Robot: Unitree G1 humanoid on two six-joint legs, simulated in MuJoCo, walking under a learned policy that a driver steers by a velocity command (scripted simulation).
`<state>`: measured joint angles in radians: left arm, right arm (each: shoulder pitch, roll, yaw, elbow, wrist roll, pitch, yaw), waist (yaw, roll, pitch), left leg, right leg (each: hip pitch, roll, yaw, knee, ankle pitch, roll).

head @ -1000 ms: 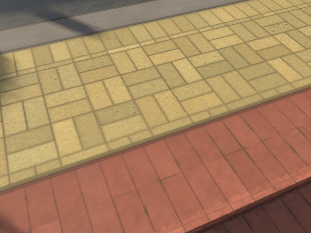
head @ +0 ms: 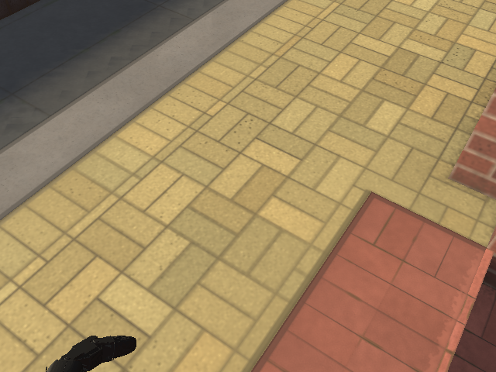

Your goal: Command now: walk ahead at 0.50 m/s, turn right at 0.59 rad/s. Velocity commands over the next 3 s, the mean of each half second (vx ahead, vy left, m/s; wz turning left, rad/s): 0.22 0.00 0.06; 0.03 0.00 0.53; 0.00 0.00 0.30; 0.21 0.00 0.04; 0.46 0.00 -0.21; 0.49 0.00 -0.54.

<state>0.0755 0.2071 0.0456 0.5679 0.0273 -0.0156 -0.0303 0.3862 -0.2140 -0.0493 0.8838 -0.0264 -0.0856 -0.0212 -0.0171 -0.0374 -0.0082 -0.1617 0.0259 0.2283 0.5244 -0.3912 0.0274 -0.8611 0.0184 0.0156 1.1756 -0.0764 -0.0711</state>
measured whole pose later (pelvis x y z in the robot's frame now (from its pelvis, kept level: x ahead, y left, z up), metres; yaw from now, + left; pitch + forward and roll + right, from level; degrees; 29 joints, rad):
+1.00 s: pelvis +0.22 +0.07 +0.01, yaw +22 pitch +3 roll -1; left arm 0.17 0.24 0.04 0.69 0.02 0.06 0.03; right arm 0.26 -0.25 -0.06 0.65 -0.02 0.03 -0.03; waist -0.03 -0.01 0.01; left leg -0.34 -0.11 -0.10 0.47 -0.16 0.09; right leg -0.51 0.02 0.04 0.94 -0.39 0.04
